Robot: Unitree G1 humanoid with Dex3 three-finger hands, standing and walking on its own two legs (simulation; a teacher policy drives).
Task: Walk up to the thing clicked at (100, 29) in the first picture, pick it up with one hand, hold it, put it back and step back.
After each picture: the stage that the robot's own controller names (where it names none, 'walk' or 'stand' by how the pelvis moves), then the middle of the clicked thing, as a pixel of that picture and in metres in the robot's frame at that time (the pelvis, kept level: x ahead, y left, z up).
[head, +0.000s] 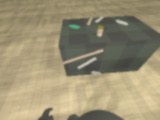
stand; (100, 31) +1.03 -0.08 -0.01
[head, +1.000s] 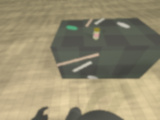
walk; (96, 33) +0.93 +0.01 +0.02
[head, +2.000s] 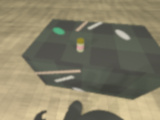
walk; (80, 45) +0.63 +0.18 +0.01
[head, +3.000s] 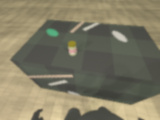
stand; (72, 48) +0.57 +0.19 +0.02
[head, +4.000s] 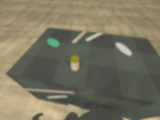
stand; (75, 63) +0.45 +0.15 +0.00
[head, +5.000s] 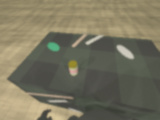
stand; (73, 68) +0.41 +0.17 -0.01
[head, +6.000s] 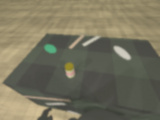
stand; (70, 70) +0.39 +0.18 -0.02
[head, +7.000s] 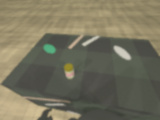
stand; (69, 71) +0.38 +0.19 -0.02
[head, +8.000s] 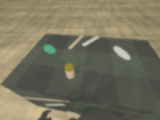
stand; (69, 71) +0.38 +0.18 -0.02
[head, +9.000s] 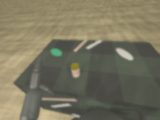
rise first; (75, 70) +0.42 +0.17 -0.01
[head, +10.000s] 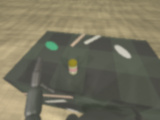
go down; (73, 67) +0.42 +0.16 +0.00
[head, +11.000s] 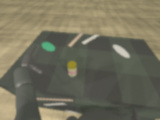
go down; (72, 69) +0.40 +0.14 +0.00
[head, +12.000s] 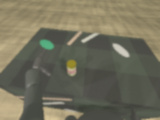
close in; (71, 68) +0.40 +0.14 +0.00
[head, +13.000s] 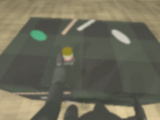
close; (68, 56) +0.45 +0.15 +0.06
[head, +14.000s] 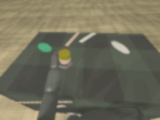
lift; (65, 59) +0.37 +0.17 +0.16
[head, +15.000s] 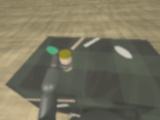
lift; (65, 60) +0.34 +0.17 +0.18
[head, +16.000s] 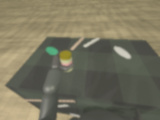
hold; (66, 61) +0.34 +0.17 +0.17
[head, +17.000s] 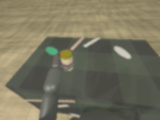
hold; (67, 60) +0.34 +0.16 +0.17
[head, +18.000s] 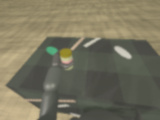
crouch; (66, 59) +0.35 +0.16 +0.18
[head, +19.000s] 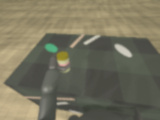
crouch; (63, 62) +0.34 +0.19 +0.14
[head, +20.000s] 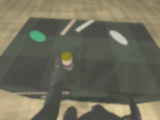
lower; (67, 61) +0.41 +0.14 +0.03
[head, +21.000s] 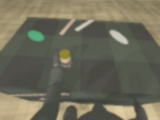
lower; (65, 59) +0.42 +0.16 +0.05
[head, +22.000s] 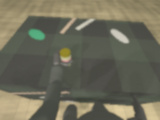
lower; (65, 57) +0.43 +0.16 +0.05
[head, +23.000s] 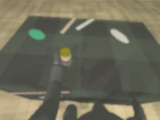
lower; (66, 57) +0.43 +0.15 +0.06
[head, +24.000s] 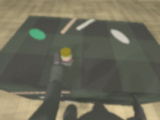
rest; (66, 57) +0.44 +0.15 +0.06
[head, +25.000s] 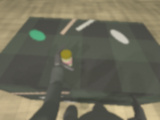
withdraw; (66, 59) +0.43 +0.15 +0.05
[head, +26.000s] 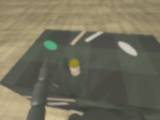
sink last; (74, 67) +0.39 +0.14 +0.03
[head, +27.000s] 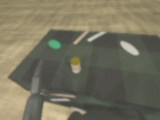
stand; (75, 65) +0.41 +0.15 +0.02
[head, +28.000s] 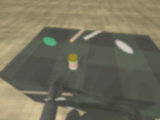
stand; (73, 62) +0.43 +0.15 +0.04
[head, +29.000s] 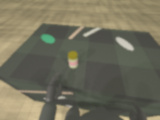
stand; (73, 60) +0.43 +0.15 +0.06
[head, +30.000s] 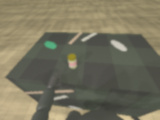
stand; (72, 61) +0.47 +0.17 +0.02
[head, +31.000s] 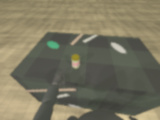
stand; (75, 61) +0.50 +0.14 -0.01
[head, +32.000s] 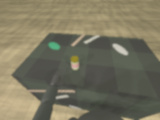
stand; (75, 63) +0.49 +0.14 -0.01
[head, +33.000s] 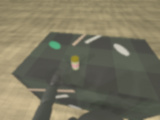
stand; (75, 62) +0.49 +0.14 -0.01
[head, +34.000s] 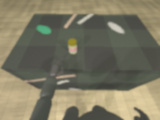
walk; (72, 46) +0.56 +0.12 +0.00
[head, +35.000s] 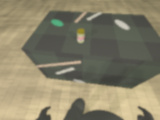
walk; (80, 35) +0.70 +0.17 +0.02
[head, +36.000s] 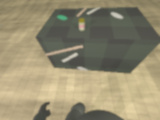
walk; (81, 24) +0.96 +0.17 +0.00
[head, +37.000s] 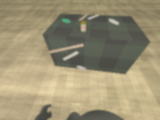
stand; (83, 26) +1.10 +0.15 +0.00
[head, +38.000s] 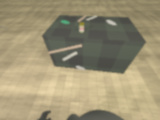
stand; (81, 27) +1.12 +0.17 -0.01
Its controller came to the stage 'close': yes
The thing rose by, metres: 0.20
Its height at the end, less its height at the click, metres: +0.00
